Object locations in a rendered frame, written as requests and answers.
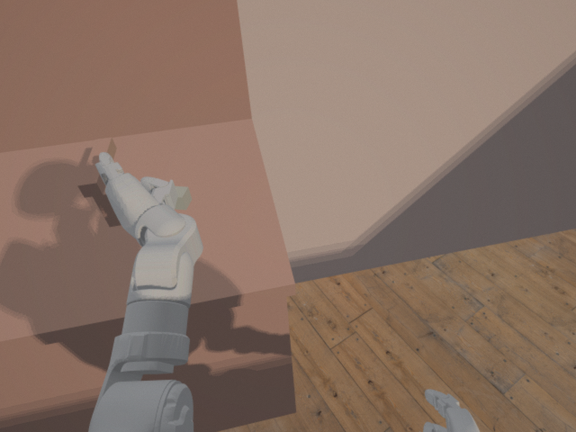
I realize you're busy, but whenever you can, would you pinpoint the counter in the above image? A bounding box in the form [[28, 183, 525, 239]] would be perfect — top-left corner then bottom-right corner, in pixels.
[[0, 0, 296, 432]]

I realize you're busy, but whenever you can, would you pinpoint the left robot upper arm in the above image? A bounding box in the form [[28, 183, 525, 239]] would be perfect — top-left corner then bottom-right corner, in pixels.
[[90, 380, 194, 432]]

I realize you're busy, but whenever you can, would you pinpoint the robot left hand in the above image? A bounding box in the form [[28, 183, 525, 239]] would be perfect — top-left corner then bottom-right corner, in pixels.
[[95, 152, 178, 238]]

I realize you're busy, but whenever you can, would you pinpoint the tap lever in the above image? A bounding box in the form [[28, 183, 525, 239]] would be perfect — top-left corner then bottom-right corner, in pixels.
[[175, 186, 192, 210]]

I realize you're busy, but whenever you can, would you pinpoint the left robot forearm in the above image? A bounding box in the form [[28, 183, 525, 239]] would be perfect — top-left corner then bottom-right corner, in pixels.
[[88, 204, 203, 432]]

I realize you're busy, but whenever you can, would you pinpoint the robot right hand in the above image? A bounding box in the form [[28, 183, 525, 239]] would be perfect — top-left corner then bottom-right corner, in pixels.
[[423, 389, 480, 432]]

